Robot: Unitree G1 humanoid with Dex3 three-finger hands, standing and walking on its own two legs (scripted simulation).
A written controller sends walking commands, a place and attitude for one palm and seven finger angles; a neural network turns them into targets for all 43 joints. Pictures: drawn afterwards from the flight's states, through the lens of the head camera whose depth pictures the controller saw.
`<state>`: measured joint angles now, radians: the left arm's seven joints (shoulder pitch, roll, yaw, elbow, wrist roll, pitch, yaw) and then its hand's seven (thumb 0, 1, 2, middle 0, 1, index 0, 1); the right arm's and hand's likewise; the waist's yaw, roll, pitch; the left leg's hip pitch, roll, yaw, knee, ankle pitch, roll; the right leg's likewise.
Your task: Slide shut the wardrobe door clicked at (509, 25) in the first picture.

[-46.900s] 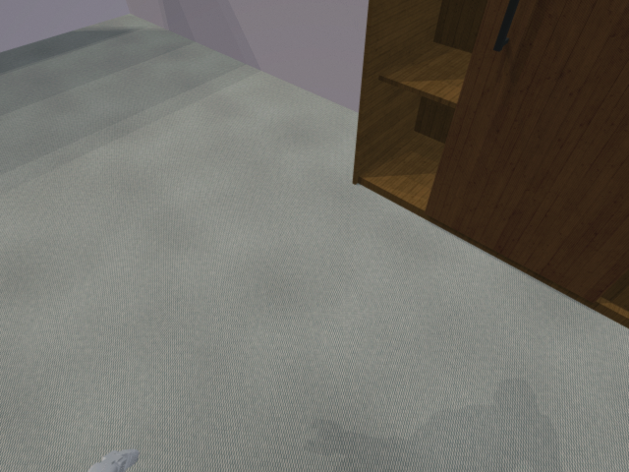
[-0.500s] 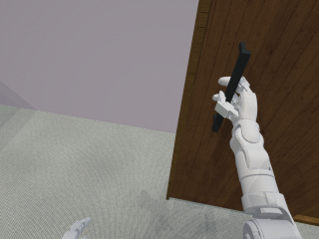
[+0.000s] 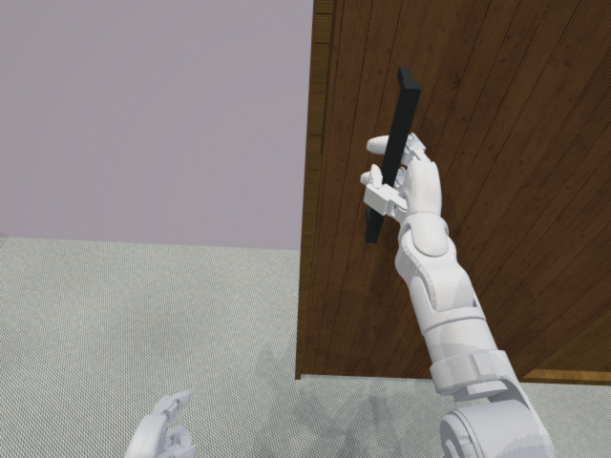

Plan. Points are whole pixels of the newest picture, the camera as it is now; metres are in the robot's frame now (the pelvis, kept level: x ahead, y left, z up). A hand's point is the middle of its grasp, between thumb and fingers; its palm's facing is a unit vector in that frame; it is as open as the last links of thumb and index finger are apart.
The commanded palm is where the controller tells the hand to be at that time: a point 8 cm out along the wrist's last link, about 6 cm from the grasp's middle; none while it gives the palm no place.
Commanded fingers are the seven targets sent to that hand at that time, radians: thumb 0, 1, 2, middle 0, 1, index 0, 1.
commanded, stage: tug the door sideways, standing still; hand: right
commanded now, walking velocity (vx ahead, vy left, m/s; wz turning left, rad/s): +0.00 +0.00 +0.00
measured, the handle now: (385, 166) +0.47 -0.08 +0.16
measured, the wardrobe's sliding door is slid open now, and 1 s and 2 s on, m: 0.00 0.00 0.00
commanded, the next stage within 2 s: step sideways, sliding the door along in 0.50 s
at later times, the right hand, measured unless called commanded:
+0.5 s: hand (369, 191) +0.41 -0.05 +0.16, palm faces +0.04 +1.00 -0.05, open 5.7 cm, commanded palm +0.38 -0.05 +0.16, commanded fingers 0.00 -0.90 -0.90 0.45 1.40 0.45 1.40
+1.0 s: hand (369, 193) +0.41 -0.05 +0.15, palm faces +0.04 +1.00 -0.09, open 5.8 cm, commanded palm +0.39 -0.04 +0.16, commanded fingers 0.00 -0.90 -0.90 0.45 1.40 0.45 1.40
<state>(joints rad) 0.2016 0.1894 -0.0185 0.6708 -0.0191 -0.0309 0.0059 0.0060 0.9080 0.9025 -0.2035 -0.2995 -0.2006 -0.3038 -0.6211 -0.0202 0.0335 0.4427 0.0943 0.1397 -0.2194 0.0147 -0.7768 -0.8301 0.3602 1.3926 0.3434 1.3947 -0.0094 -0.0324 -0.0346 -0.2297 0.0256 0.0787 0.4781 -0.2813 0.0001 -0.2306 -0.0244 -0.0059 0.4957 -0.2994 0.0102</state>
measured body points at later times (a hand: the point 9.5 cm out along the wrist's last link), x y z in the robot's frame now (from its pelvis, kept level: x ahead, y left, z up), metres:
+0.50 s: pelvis -0.02 -0.01 +0.00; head -0.01 +0.00 +0.45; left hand +0.08 +0.22 -0.13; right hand +0.40 -0.11 +0.17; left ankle -0.02 +0.12 -0.74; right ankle -0.03 -0.13 -0.74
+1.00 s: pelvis -0.01 +0.04 -0.02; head +0.05 +0.05 +0.43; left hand +0.13 +0.26 -0.15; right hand +0.41 -0.11 +0.16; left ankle -0.02 +0.11 -0.74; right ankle -0.04 -0.10 -0.71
